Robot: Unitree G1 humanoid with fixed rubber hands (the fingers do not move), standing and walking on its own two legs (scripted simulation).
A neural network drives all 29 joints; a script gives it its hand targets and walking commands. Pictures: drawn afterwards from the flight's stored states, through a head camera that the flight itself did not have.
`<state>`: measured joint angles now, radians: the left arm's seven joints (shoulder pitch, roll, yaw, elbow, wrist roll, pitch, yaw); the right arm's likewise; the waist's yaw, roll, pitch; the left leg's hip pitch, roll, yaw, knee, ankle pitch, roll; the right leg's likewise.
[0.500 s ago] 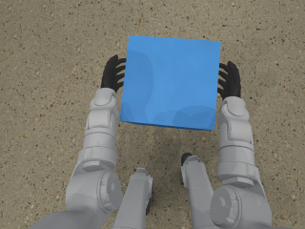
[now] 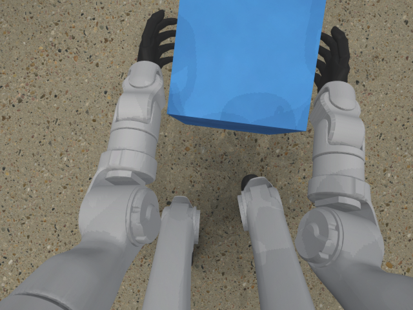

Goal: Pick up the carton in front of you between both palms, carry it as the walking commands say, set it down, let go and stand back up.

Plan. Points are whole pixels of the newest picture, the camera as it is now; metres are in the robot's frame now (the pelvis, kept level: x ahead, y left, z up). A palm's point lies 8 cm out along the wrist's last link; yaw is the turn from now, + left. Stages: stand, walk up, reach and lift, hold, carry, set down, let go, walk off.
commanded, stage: set down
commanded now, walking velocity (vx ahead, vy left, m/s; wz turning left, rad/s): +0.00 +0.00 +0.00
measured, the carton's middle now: (237, 76) +0.50 -0.10 -0.19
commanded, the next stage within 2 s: none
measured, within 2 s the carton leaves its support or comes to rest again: rests again in 1.76 s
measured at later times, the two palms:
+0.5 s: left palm (180, 66) +0.56 +0.01 -0.25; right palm (312, 90) +0.46 -0.27 -0.26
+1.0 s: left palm (182, 73) +0.56 +0.02 -0.31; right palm (307, 93) +0.46 -0.27 -0.30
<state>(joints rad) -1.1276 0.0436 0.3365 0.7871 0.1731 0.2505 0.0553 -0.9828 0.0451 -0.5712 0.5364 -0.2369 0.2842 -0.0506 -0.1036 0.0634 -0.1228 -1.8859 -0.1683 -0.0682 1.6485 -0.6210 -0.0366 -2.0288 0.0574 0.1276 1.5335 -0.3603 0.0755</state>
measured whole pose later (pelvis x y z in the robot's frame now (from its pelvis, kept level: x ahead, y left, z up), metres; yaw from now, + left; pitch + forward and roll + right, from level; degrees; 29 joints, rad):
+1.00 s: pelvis -0.02 +0.00 -0.13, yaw +2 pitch +45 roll -3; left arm -1.66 0.25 0.00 1.16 0.03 0.24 0.13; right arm -1.36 -0.15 -0.66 0.80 -0.15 0.26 0.02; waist -0.23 0.06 0.30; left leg -2.21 -0.22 -0.07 2.12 -0.69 -0.04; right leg -2.30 -0.02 0.06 1.97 -0.45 0.09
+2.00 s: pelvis -0.03 -0.01 -0.15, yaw +1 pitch +39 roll -5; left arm -1.74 0.46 -0.23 1.16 -0.15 0.16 0.06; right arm -1.49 -0.34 -0.52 1.18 0.08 0.02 -0.05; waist -0.21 0.00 0.49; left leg -2.22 -0.10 -0.06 2.22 -0.68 -0.01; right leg -2.29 -0.08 -0.03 2.05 -0.44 0.02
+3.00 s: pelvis +0.00 -0.01 +0.04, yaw +1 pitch +49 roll +0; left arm -1.47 0.40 0.06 1.01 0.03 0.33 0.00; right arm -1.14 -0.19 -0.48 0.70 0.06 0.28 -0.05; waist -0.24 0.08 -0.01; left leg -1.80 -0.07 -0.05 1.47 -0.52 -0.01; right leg -1.89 -0.01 0.01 1.35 -0.32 0.02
